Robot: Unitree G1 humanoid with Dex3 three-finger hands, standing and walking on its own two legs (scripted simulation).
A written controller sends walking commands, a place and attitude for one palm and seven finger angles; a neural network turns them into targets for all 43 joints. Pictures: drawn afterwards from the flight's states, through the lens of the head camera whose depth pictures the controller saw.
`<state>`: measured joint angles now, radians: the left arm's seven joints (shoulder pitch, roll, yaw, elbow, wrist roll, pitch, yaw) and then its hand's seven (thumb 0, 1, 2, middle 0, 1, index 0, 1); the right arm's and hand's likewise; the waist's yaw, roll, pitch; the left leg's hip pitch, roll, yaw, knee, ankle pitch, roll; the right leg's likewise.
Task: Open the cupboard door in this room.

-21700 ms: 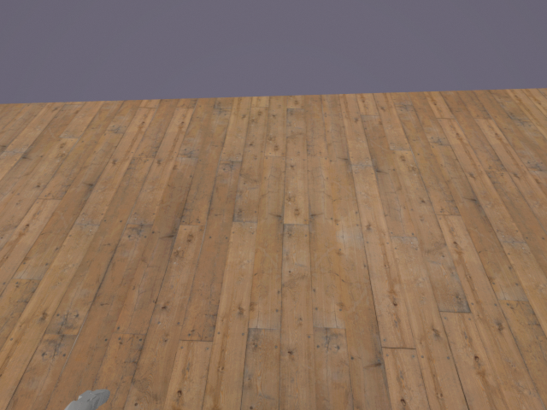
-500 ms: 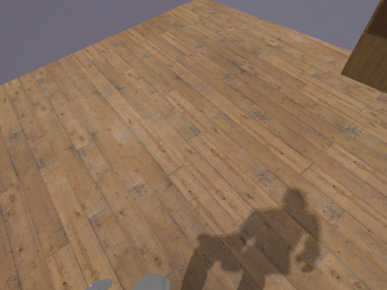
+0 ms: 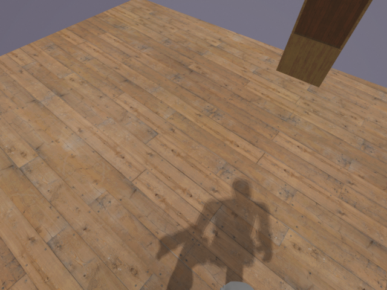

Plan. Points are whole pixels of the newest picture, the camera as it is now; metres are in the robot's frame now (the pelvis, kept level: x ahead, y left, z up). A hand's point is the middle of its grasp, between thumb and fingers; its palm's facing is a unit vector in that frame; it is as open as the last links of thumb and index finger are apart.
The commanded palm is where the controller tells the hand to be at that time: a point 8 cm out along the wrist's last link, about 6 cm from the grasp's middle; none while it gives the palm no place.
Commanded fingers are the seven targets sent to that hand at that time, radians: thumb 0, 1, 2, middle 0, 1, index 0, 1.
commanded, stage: turn or walk to find it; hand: left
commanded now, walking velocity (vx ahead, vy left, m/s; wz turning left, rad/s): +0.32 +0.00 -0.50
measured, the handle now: out of the picture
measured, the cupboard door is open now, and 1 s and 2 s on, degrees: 0 0 0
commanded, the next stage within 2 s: none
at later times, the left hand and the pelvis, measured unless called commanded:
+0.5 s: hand (165, 262) +0.20 +0.08 -0.16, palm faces -0.22 -0.95 -0.24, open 7.3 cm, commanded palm none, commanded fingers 0.00 0.90 0.90 -0.20 -0.30 -0.20 -0.30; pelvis +0.11 -0.10 +0.00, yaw -14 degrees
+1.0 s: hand (182, 185) +0.42 +0.06 -0.18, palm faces -0.27 -0.95 -0.16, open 7.4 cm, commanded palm none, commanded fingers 0.00 0.90 0.90 -0.20 -0.30 -0.20 -0.30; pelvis +0.33 -0.10 +0.00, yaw -19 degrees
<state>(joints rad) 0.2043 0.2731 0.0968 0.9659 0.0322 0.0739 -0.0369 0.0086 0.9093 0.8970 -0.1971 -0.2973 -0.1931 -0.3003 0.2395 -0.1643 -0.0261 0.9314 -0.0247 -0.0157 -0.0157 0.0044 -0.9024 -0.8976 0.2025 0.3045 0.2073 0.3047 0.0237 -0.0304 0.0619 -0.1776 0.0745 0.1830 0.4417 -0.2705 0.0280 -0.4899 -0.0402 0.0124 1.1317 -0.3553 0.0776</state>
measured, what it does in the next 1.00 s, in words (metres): walks ahead, turning right: right foot, then left foot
